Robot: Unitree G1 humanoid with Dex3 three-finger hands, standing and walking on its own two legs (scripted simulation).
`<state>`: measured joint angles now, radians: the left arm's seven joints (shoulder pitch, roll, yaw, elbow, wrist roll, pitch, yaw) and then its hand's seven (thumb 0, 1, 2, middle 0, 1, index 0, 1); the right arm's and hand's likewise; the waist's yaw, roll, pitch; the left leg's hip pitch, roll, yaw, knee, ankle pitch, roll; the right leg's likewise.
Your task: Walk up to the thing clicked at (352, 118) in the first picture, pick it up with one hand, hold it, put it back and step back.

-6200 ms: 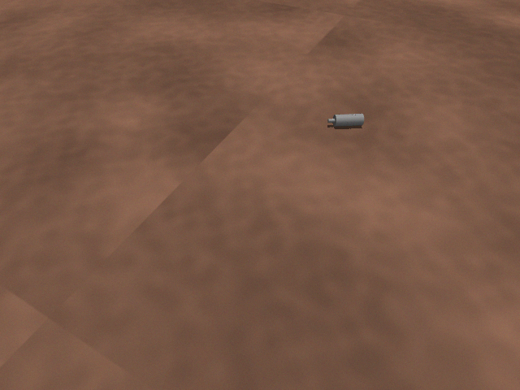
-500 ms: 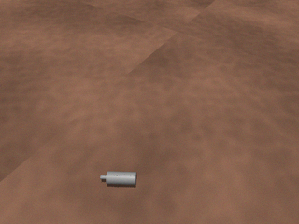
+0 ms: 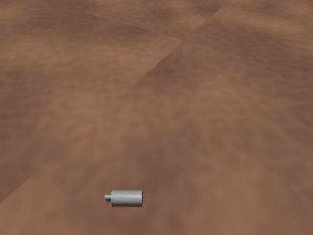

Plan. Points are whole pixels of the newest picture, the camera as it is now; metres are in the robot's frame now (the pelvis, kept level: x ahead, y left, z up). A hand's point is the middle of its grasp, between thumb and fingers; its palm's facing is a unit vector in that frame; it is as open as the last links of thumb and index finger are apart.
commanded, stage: walk up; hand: left
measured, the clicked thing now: (123, 196) +0.47 +0.23 -0.73
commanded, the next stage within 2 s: none
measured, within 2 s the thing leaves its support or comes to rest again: neither
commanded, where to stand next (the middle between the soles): +0.05 -0.01 m, yaw -2 degrees
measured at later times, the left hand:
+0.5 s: hand out of the picture +0.10 +0.24 -0.15, palm faces -0.04 -0.94 -0.33, open 7.4 cm
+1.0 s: hand out of the picture +0.11 +0.24 -0.15, palm faces -0.09 -0.93 -0.36, open 7.4 cm
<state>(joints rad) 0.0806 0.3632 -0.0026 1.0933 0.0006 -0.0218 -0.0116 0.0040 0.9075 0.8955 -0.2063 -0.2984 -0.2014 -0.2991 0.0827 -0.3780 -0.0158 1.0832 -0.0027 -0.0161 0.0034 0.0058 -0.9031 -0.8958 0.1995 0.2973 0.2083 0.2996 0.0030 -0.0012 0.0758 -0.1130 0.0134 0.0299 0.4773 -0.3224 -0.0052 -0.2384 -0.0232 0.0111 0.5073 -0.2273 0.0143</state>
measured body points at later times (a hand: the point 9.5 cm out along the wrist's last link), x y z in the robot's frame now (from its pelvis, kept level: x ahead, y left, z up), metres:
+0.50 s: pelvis +0.00 +0.00 +0.01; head +0.01 -0.01 +0.46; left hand +0.10 +0.29 -0.12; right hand +0.06 -0.31 -0.13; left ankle -0.04 +0.12 -0.74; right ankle +0.03 -0.13 -0.74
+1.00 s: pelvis +0.03 -0.02 +0.00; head +0.03 -0.03 +0.45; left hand +0.12 +0.29 -0.12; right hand +0.05 -0.34 -0.14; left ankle -0.04 +0.12 -0.74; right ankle +0.05 -0.13 -0.73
